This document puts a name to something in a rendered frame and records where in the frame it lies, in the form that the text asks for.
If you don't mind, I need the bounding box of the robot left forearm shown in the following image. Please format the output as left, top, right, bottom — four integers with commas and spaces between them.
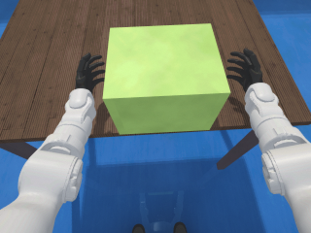
17, 88, 96, 194

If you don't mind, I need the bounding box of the robot left upper arm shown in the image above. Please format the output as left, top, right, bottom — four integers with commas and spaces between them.
0, 150, 84, 233

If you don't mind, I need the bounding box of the right robot foot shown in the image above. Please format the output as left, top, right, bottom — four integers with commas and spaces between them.
173, 221, 188, 233

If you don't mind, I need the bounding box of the robot right hand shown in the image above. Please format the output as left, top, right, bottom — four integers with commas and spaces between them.
226, 48, 263, 93

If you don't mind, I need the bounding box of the table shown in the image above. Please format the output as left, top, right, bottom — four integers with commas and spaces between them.
0, 0, 311, 170

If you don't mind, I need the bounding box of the robot foot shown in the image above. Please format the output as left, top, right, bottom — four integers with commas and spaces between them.
173, 221, 188, 233
132, 223, 146, 233

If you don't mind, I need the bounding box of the robot right forearm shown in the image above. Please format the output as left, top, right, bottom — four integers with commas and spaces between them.
244, 83, 311, 153

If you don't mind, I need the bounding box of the robot left hand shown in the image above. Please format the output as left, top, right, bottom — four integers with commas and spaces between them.
75, 52, 106, 94

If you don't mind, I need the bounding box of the robot right upper arm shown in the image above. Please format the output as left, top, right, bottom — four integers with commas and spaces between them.
261, 143, 311, 233

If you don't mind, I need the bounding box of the left robot foot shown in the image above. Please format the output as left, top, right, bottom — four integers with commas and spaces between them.
132, 223, 146, 233

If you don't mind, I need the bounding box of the carton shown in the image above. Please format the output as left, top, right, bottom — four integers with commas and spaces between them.
102, 23, 231, 135

